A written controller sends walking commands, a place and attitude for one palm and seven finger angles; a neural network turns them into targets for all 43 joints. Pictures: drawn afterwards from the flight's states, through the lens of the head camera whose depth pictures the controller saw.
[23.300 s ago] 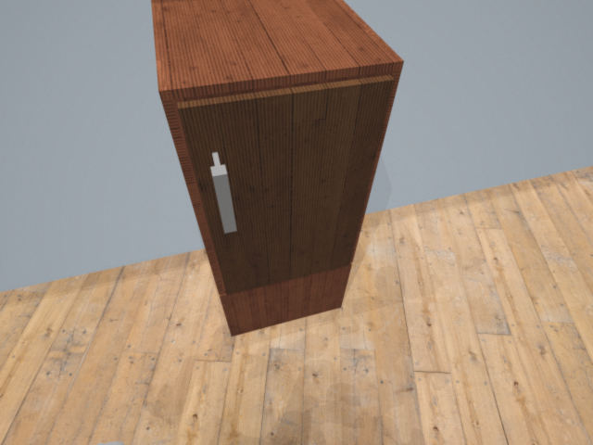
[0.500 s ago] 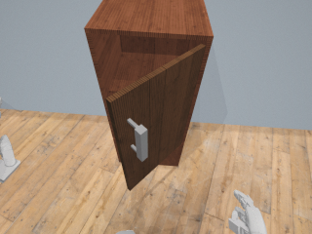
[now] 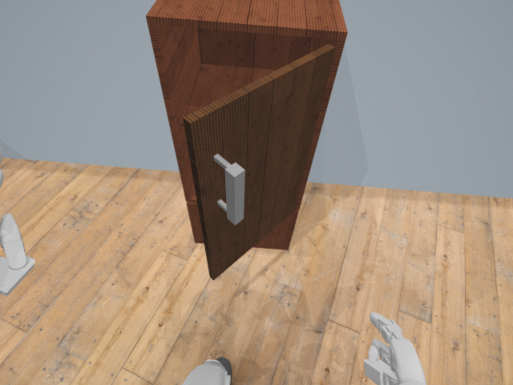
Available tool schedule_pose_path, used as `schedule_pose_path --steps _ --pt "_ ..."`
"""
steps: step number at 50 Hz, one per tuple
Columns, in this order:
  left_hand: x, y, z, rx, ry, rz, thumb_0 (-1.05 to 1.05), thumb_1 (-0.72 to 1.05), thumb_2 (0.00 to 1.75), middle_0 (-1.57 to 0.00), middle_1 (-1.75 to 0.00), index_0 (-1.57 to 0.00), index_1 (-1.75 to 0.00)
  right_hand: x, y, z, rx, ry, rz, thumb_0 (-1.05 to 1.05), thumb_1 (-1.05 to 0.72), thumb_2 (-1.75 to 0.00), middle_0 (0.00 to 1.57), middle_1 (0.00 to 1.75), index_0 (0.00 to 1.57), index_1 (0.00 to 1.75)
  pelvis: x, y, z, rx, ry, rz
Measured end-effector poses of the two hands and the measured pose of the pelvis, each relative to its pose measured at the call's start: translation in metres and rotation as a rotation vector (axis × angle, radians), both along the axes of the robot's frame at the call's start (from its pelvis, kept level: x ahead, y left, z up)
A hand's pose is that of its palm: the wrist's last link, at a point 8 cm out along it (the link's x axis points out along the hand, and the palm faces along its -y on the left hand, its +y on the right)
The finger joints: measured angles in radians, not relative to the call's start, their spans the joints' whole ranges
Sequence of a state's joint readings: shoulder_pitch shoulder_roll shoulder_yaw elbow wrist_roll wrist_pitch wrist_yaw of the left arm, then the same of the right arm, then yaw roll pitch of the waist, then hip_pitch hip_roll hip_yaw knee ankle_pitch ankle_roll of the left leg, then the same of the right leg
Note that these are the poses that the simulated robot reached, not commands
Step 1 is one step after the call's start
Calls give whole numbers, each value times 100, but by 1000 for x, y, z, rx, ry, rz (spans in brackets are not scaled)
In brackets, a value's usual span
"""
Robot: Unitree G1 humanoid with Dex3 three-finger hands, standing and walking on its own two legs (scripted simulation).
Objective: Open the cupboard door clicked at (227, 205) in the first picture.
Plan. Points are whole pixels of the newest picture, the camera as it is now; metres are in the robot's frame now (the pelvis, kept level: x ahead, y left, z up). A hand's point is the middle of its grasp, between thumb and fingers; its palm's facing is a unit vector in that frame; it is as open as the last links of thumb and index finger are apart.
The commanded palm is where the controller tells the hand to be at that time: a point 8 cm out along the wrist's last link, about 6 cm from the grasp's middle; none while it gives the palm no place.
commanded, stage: stop stepping back and stand still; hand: left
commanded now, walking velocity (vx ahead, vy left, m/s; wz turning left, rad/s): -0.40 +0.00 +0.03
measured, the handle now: (227, 190) +0.45 +0.10 +0.00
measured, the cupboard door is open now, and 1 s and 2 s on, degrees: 48 48 48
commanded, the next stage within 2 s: let the arm hang, fingers relaxed in 0.84 s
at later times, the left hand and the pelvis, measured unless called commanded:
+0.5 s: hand out of the picture +0.11 +0.26 +0.17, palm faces +0.48 -0.78 -0.40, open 7.5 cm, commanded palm +0.07 +0.29 +0.19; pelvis -0.07 -0.01 +0.01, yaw +1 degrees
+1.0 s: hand (6, 359) +0.12 +0.28 +0.11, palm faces +0.33 -0.81 -0.49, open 7.5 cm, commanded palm none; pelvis -0.08 +0.01 +0.01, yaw +2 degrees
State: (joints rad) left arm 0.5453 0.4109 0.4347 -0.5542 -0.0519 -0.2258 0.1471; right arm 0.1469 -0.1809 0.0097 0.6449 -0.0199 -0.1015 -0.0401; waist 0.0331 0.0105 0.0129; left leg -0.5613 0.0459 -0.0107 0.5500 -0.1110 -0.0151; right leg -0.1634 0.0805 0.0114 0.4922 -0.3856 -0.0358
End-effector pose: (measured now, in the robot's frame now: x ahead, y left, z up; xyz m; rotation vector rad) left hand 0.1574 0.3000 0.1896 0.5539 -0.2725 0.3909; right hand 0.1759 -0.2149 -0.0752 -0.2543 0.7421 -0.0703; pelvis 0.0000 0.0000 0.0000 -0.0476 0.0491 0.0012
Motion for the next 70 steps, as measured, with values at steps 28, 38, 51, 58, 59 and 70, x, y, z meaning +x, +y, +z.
schedule_pose_path --steps 28,38,51,58,59,70 --pt "-87 2 -6 -96 -31 83 2 88 90 -21 -30 -21 -30 -123 -40 6 -83 32 -93 2 -91 -89 20 30 21 30 -70 -4 8 32 -66 45" --pt "-84 6 0 -15 27 48 2 88 90 -21 -30 -21 -30 -120 -13 10 0 -20 -77 2 -91 -89 20 30 21 30 -78 0 12 45 -71 22" --pt "-70 18 -87 -135 399 58 1 89 90 -20 -30 -20 -30 -98 -13 -13 23 62 11 1 -90 -89 20 30 21 30 -82 11 8 36 -35 46" --pt "-135 -25 -274 -470 1167 118 1 90 90 -20 -30 -19 -30 -129 -31 -29 -21 238 -35 1 -91 -89 20 30 21 30 -90 11 5 52 -55 52" --pt "-152 -37 -290 -511 1248 117 1 90 90 -20 -30 -19 -30 -138 -33 -29 -31 270 -44 1 -91 -89 20 30 21 30 -90 10 6 52 -59 52" --pt "-289 -63 -322 -695 1646 317 1 96 90 -20 -30 -20 -30 -238 -24 -43 -37 649 -107 1 -91 -89 20 29 20 30 -87 4 16 37 -58 70"
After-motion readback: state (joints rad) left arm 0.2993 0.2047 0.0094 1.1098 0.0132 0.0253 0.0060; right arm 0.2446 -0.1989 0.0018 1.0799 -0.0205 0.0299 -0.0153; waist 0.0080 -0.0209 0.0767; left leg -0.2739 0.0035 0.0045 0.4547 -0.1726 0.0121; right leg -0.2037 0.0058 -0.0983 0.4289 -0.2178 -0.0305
